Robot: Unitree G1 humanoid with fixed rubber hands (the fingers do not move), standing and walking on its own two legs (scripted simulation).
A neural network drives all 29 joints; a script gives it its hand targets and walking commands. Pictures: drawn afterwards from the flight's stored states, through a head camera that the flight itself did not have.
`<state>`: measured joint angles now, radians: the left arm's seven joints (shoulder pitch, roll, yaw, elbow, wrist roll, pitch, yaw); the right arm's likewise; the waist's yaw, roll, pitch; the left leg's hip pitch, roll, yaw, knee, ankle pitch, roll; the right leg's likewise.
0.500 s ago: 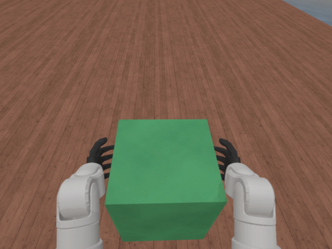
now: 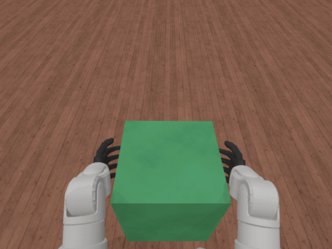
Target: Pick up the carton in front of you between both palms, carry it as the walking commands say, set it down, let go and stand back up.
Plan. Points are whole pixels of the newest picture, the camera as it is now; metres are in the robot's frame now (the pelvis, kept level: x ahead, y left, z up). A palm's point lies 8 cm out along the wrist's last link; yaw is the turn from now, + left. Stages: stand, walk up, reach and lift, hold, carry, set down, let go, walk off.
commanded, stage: carry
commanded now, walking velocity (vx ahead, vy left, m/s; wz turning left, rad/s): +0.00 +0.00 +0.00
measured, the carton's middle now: (168, 183) +0.27 +0.00 +0.00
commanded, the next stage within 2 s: none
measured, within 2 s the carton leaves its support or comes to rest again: neither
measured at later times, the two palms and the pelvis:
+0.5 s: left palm (106, 105) +0.45 +0.16 +0.11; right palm (218, 106) +0.44 -0.14 +0.11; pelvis +0.18 +0.02 +0.01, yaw -1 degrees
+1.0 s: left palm (106, 107) +0.44 +0.16 +0.10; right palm (218, 110) +0.43 -0.13 +0.10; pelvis +0.18 +0.02 +0.01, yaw -2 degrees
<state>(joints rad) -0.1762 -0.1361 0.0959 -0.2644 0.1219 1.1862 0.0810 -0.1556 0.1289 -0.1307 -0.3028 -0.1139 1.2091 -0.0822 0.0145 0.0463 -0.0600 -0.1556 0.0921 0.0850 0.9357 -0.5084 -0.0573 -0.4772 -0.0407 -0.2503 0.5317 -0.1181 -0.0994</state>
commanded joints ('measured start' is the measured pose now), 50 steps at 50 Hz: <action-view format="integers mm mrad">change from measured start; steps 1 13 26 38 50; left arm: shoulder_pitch -369 -329 -453 -417 -423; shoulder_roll -961 -885 -884 -892 -882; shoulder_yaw -699 -709 -697 -695 -703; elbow -100 -175 -73 -113 -62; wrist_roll -418 -409 -410 -405 -394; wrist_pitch -14 -22 40 33 27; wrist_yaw -264 -269 -257 -253 -260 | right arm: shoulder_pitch -468 -384 -469 -449 -449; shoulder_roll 942 900 904 907 898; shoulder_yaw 768 779 718 737 739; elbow -115 -181 -29 -83 -31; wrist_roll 412 396 402 404 387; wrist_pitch -24 -35 8 4 -2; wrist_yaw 257 239 252 246 254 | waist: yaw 7 -12 -14 -15 -14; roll -189 -126 -20 -46 -44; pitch -427 -341 -322 -350 -266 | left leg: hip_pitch -403 65 33 22 -17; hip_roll -22 66 96 83 86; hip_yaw -86 24 -8 4 -6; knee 291 -569 -388 -370 -439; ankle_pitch -6 597 1004 863 654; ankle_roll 40 34 86 87 84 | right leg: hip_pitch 703 308 331 361 314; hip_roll -351 -166 -120 -129 -134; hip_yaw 415 97 121 132 152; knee -175 -116 -10 0 -65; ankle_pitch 706 156 306 342 148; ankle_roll -108 64 131 118 103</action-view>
